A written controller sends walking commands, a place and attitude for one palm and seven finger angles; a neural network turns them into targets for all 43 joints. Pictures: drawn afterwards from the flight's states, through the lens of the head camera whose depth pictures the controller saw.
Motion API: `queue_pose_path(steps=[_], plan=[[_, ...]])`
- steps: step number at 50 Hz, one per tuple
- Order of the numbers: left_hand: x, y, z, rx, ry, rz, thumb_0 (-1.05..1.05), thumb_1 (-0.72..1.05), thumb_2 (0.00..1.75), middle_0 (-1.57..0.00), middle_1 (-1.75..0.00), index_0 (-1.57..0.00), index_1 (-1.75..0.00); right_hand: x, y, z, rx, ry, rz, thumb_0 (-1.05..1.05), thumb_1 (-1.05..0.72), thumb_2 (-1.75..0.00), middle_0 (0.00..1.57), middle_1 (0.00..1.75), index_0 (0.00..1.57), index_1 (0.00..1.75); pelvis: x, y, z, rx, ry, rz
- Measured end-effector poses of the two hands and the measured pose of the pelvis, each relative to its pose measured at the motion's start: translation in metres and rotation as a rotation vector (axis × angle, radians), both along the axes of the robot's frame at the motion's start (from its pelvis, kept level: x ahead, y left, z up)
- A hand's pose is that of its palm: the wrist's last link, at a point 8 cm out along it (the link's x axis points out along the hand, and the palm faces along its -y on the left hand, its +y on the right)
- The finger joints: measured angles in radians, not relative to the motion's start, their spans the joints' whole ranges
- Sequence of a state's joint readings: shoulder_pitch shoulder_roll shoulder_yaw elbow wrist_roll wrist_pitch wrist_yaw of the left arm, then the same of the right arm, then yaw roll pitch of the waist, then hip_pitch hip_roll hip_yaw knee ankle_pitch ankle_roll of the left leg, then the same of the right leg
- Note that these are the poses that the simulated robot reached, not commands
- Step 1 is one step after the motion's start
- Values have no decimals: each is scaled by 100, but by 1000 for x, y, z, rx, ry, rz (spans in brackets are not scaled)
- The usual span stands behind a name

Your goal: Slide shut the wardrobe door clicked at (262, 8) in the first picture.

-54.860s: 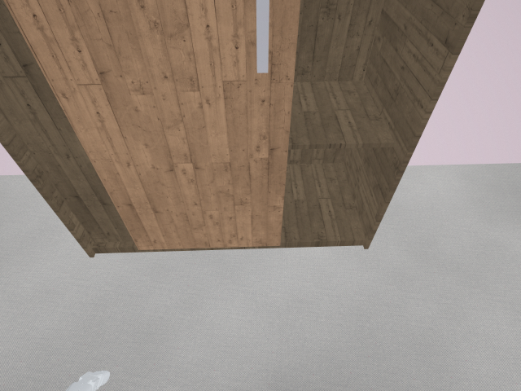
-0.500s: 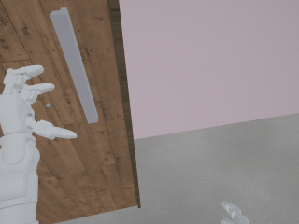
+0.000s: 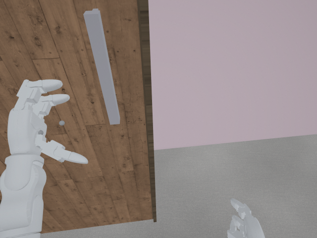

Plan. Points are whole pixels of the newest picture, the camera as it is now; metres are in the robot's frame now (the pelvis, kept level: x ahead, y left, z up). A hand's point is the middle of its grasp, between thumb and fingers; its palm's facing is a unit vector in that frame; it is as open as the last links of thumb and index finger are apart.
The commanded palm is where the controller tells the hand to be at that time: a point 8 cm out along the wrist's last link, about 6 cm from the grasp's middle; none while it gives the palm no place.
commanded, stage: slip the hand off the handle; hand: left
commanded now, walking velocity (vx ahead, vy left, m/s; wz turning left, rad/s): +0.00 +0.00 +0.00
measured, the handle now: (106, 73) +0.40 +0.17 +0.26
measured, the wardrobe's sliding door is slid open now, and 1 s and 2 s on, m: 0.00 0.00 0.00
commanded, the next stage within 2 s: draw the hand back to the body in 0.24 s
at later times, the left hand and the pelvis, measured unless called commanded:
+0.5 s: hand (57, 143) +0.22 +0.22 +0.21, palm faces +0.25 -0.96 -0.08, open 14.7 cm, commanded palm +0.17 +0.26 +0.22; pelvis +0.01 +0.00 +0.00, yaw +2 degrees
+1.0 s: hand (44, 158) +0.20 +0.24 +0.19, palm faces +0.42 -0.87 -0.25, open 14.0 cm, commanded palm +0.15 +0.27 +0.20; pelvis +0.00 -0.01 +0.00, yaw +2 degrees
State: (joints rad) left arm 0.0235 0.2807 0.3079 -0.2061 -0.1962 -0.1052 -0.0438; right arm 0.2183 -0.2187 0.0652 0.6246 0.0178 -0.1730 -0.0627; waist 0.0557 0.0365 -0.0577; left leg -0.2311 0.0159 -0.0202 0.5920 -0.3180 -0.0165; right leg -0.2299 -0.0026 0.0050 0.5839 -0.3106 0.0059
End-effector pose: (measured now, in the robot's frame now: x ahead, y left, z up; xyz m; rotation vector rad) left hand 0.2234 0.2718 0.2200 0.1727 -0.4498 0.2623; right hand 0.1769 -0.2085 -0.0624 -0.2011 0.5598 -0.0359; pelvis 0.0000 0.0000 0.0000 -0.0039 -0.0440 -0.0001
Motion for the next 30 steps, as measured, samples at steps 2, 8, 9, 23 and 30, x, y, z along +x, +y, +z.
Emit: queue_pose_path(steps=[2,8,9,23,30], plan=[[-8,-3,-1,9,-1,-14,-1,-56,20,-25,-115,-26,-115,1,2,-2,-11,9,22,1,-90,-90,20,30,20,30,-1,1,0,-3,-5,11],[-14,-22,-3,18,14,-102,-1,-56,19,-25,-115,-26,-115,7,6,-1,-23,-1,36,2,-90,-90,20,30,20,30,-1,2,-1,-4,-11,21],[-15,-24,-3,23,18,-107,-1,-56,19,-25,-115,-26,-115,8,7,0,-20,-8,34,2,-90,-90,20,30,20,30,-1,2,0,-3,-10,19],[-40,-9,-9,-52,115,-30,-1,-56,20,-26,-115,-26,-115,24,11,3,-7,-32,50,2,-90,-90,20,30,20,30,7,0,0,-5,-20,30],[-38,-3,-19,-121,321,-20,-1,-56,20,-25,-115,-26,-115,39,13,11,7,-69,33,2,-90,-90,20,30,20,30,10,0,2,-3,-21,37]])
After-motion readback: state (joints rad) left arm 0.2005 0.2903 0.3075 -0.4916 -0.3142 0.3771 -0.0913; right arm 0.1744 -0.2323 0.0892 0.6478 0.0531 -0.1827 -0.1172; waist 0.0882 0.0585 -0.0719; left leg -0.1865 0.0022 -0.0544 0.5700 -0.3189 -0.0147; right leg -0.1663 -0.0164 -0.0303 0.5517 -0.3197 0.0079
